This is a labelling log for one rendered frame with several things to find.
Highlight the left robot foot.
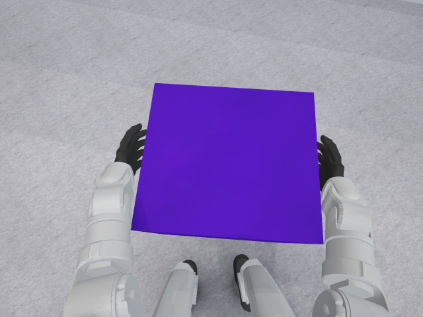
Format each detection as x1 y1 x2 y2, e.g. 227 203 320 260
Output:
183 260 197 275

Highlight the robot foot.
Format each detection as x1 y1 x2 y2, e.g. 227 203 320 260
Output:
183 260 197 275
233 254 251 312

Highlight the carton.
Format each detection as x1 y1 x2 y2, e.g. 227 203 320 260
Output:
131 83 324 244

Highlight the robot right upper arm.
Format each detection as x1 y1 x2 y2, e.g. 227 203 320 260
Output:
312 289 391 317

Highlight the right robot foot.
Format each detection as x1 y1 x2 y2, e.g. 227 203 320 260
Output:
233 254 251 312

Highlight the right robot forearm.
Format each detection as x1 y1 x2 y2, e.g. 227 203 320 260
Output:
321 176 393 317

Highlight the left robot forearm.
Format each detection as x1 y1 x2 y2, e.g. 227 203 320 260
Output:
63 162 135 317

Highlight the left robot hand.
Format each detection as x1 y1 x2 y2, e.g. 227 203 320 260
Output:
114 123 147 175

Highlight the right robot hand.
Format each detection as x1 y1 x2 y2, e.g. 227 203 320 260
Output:
317 135 344 191

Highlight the robot left upper arm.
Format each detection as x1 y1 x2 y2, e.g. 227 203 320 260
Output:
64 271 143 317

